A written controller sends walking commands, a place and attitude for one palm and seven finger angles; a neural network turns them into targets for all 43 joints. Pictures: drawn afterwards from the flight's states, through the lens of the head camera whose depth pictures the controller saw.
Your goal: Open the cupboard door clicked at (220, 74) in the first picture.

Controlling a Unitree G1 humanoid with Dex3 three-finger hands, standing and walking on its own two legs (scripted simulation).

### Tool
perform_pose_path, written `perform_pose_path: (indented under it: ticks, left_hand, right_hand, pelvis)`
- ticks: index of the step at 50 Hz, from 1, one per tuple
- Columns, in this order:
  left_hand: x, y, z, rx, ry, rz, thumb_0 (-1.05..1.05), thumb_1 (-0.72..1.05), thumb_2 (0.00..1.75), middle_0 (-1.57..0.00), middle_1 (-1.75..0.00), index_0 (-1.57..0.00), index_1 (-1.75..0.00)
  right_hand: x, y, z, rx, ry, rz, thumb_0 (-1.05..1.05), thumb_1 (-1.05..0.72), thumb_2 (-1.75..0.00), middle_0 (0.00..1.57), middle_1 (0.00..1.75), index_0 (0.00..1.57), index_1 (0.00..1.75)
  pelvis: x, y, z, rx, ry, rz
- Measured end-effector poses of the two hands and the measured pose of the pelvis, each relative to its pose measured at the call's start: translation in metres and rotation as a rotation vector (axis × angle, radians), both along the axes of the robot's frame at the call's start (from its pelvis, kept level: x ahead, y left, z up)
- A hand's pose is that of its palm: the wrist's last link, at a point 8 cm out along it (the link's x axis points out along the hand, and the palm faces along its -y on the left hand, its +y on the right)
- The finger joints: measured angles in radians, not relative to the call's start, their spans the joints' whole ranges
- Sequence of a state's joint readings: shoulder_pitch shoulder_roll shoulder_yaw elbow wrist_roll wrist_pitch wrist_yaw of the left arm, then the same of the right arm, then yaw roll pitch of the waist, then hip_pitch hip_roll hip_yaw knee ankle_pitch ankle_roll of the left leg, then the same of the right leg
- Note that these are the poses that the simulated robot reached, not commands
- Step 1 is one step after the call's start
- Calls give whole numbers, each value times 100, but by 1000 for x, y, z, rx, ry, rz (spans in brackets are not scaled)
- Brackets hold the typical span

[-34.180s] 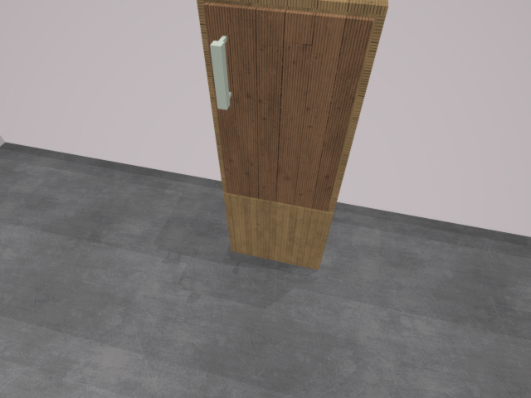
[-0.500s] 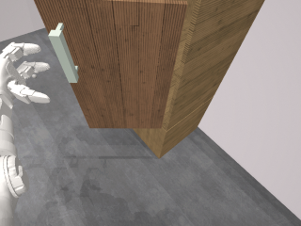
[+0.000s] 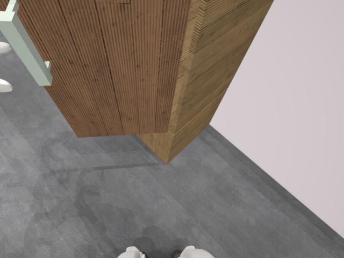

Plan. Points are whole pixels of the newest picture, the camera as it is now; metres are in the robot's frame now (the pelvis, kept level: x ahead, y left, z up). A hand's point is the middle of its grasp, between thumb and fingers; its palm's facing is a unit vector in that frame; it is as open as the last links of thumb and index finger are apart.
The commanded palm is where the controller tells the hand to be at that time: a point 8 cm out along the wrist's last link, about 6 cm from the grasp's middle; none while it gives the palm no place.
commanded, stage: move the hooked fingers beside the handle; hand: left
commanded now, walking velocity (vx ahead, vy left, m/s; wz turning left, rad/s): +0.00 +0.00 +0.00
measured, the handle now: (31, 46) +0.53 +0.25 +0.14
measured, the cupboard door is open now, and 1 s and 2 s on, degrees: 51 51 51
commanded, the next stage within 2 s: slide the fingers in behind the handle in 0.98 s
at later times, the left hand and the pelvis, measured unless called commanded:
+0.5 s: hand out of the picture +0.46 +0.31 +0.15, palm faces +0.06 -1.00 +0.02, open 14.0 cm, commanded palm +0.45 +0.36 +0.14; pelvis +0.01 +0.00 +0.00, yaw +1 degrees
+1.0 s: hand out of the picture +0.48 +0.31 +0.14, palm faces +0.07 -1.00 +0.01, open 14.0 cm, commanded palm +0.45 +0.36 +0.13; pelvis +0.00 +0.00 +0.00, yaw +0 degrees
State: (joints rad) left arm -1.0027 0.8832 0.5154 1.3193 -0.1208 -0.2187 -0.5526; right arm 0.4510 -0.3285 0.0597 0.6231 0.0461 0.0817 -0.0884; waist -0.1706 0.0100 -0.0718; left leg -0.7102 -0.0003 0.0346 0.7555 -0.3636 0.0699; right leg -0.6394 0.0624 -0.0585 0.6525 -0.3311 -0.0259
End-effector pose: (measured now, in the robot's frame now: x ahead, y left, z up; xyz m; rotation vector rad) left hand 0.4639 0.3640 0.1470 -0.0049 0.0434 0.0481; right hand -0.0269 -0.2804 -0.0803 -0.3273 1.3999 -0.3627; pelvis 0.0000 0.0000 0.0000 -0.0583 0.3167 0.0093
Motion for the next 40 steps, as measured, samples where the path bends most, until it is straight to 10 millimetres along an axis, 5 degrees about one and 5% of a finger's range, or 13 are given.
perform_pose_path:
  ticks: [9, 27, 40]
  left_hand:
    - [4, -3, -6, -12, -28, 2, -1, -50, 30, -30, -120, -30, -120]
    - [-26, 1, -1, -10, -18, 13, -1, -50, 30, -30, -120, -30, -120]
    - [-12, -7, -3, -1, -22, 16, -1, -50, 30, -30, -120, -30, -120]
  right_hand:
    - [12, 9, -3, 34, -10, -11, 1, -91, -90, 21, 30, 21, 30]
    - [64, 8, -9, 56, -146, 83, 1, -91, -90, 21, 30, 21, 30]
    - [33, -1, -6, 12, -103, 54, 1, -91, -90, 20, 30, 21, 30]
  pelvis:
    - [9, 2, 1, -1, 7, -11]
    - [3, -1, 0, 1, -35, 16]
    - [-7, -4, -3, -2, -16, 12]
